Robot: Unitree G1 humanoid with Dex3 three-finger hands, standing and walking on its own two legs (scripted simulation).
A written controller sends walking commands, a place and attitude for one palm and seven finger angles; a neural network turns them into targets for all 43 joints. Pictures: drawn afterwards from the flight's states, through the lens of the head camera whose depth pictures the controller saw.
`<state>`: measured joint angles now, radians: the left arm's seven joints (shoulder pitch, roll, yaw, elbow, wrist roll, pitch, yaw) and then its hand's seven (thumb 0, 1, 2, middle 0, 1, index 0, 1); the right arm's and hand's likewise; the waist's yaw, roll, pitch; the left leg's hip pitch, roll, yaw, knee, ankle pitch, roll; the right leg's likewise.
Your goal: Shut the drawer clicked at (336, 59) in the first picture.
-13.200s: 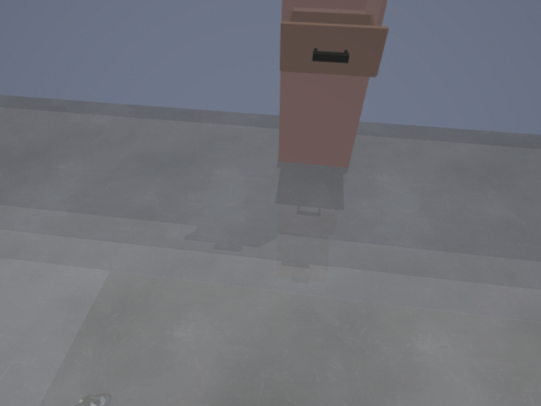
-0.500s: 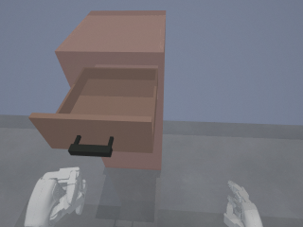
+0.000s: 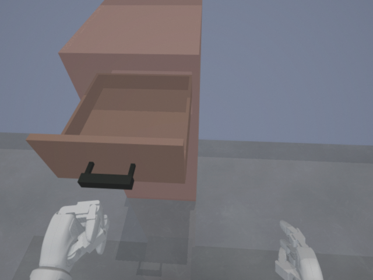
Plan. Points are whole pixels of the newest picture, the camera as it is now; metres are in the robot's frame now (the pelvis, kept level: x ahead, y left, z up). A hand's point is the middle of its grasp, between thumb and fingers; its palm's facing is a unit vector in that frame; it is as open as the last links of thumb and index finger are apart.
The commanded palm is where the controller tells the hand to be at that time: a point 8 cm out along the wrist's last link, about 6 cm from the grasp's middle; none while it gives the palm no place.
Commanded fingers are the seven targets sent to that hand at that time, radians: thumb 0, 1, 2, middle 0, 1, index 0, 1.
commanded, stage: bring the fist close to the handle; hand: left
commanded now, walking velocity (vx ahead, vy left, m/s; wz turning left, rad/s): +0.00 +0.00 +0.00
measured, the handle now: (109, 173) +0.34 +0.22 +0.02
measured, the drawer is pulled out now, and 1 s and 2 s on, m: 0.28 0.28 0.21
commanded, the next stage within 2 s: push the drawer shut in 1.04 s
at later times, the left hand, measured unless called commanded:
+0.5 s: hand (118, 218) +0.23 +0.16 +0.03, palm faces -0.01 -1.00 -0.04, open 3.3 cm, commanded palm +0.21 +0.22 +0.04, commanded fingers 0.00 0.90 0.90 -1.40 -1.60 -1.40 -1.60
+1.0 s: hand (123, 216) +0.24 +0.16 +0.02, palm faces +0.00 -1.00 -0.04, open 3.3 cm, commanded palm +0.22 +0.22 +0.03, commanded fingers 0.00 0.90 0.90 -1.40 -1.60 -1.40 -1.60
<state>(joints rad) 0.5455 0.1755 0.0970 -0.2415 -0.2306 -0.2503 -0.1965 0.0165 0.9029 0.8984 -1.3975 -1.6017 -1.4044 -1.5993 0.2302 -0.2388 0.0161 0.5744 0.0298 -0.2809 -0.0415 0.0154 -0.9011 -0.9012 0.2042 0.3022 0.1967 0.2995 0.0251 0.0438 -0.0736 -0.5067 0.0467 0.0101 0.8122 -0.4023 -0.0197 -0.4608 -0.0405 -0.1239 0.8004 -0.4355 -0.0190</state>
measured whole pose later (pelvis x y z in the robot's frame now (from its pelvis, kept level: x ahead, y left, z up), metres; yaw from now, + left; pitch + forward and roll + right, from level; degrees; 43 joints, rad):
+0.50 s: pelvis -0.01 +0.01 -0.02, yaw -1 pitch +11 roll -1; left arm 0.33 0.17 0.07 -0.03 -0.19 -0.34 -0.14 0.02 0.90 0.90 -1.40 -1.60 -1.40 -1.60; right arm 0.23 -0.24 0.01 0.56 0.01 -0.20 -0.03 0.01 -0.90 -0.90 0.20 0.30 0.20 0.30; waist -0.01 0.03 -0.09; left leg -0.71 0.04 0.02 0.96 -0.45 0.00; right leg -0.67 -0.05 -0.10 0.95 -0.48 -0.01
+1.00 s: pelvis -0.01 +0.01 -0.03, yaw -1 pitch +14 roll -1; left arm 0.30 0.17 0.07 0.01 -0.19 -0.36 -0.12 0.02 0.90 0.90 -1.40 -1.60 -1.40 -1.60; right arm 0.23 -0.24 0.01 0.52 0.01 -0.13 -0.02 0.01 -0.90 -0.90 0.20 0.30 0.20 0.30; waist -0.01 0.04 -0.12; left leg -0.78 0.05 0.02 1.02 -0.48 -0.01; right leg -0.74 -0.05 -0.10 1.00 -0.50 -0.01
